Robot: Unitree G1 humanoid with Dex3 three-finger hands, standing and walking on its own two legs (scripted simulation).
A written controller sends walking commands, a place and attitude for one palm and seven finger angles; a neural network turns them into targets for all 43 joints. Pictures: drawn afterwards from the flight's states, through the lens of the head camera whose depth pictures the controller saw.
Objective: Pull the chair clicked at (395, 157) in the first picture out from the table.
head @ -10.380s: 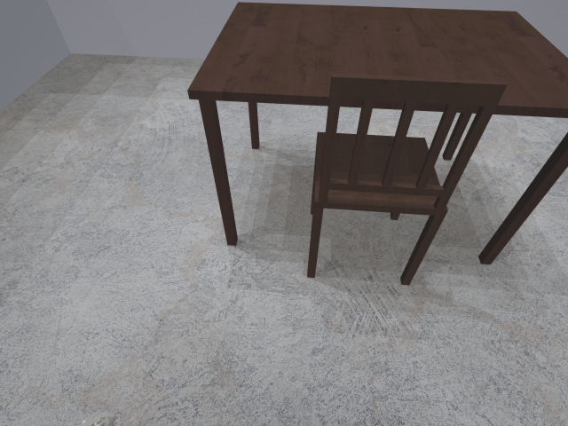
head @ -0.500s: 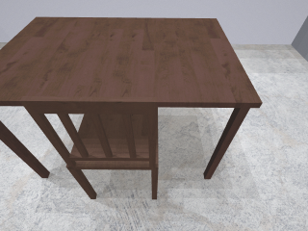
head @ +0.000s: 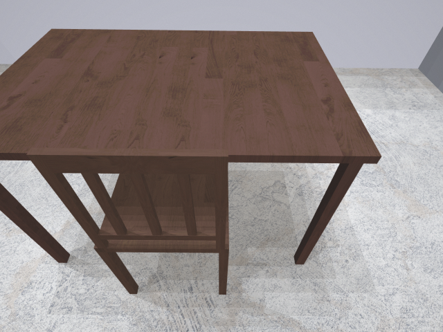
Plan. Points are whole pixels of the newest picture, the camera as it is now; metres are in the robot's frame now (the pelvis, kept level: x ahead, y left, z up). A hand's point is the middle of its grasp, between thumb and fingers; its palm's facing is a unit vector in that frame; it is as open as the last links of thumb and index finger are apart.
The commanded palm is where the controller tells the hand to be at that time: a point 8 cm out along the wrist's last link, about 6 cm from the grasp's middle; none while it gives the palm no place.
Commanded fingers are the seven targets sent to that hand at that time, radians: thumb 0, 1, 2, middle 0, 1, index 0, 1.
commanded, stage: look again from close up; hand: left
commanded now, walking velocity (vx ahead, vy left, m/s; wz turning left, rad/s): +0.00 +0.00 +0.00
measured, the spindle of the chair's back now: (147, 206) +0.42 +0.21 -0.10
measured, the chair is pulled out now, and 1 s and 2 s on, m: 0.00 0.00 0.00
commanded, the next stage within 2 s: raise the hand toward the chair's back in 0.78 s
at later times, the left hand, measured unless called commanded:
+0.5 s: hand out of the picture +0.01 +0.21 -0.18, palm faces +0.00 -0.97 -0.23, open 7.4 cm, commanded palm none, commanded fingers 0.00 0.90 0.90 -0.20 -0.30 -0.20 -0.30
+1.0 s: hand out of the picture +0.11 +0.21 -0.10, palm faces +0.21 -0.95 -0.21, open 7.5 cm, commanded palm +0.08 +0.25 -0.07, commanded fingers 0.00 0.74 0.83 -0.18 -0.27 -0.18 -0.27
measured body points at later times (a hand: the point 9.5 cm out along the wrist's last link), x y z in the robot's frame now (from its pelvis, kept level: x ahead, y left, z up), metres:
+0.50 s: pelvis -0.02 +0.02 -0.01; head -0.01 +0.02 +0.44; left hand +0.01 +0.26 -0.16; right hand +0.01 -0.21 -0.16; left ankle +0.01 +0.13 -0.74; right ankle -0.09 -0.11 -0.74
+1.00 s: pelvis -0.03 +0.02 -0.01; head -0.01 +0.02 +0.44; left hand +0.09 +0.26 -0.08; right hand +0.05 -0.22 -0.14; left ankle +0.01 +0.13 -0.74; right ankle -0.09 -0.10 -0.74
